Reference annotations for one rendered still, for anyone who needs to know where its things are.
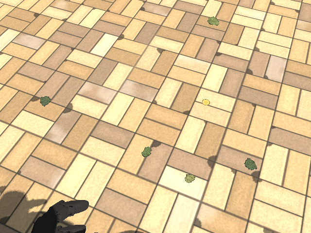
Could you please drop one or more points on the left robot hand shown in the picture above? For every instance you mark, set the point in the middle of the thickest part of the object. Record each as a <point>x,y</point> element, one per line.
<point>47,223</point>

